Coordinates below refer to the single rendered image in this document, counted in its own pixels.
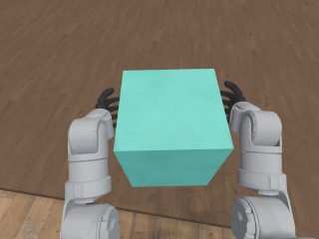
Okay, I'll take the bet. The carton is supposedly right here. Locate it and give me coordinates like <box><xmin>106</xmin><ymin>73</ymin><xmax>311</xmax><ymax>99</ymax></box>
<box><xmin>113</xmin><ymin>69</ymin><xmax>234</xmax><ymax>187</ymax></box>

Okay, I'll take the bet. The robot left hand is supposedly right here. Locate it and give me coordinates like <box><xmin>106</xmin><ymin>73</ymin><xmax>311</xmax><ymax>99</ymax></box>
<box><xmin>95</xmin><ymin>88</ymin><xmax>120</xmax><ymax>128</ymax></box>

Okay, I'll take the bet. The robot left forearm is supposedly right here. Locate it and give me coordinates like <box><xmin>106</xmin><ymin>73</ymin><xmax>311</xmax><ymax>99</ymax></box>
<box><xmin>60</xmin><ymin>109</ymin><xmax>115</xmax><ymax>239</ymax></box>

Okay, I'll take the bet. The robot left upper arm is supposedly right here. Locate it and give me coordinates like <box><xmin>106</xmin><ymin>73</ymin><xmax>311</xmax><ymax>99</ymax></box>
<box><xmin>60</xmin><ymin>203</ymin><xmax>120</xmax><ymax>239</ymax></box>

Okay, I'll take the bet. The robot right upper arm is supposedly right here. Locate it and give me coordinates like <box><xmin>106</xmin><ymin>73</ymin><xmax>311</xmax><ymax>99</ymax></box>
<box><xmin>230</xmin><ymin>196</ymin><xmax>315</xmax><ymax>239</ymax></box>

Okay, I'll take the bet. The robot right forearm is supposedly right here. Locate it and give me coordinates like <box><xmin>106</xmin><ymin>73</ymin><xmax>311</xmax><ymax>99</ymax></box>
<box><xmin>229</xmin><ymin>102</ymin><xmax>295</xmax><ymax>230</ymax></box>

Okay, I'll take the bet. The robot right hand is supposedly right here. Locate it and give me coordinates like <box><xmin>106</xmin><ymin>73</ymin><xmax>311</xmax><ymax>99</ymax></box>
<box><xmin>219</xmin><ymin>81</ymin><xmax>246</xmax><ymax>123</ymax></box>

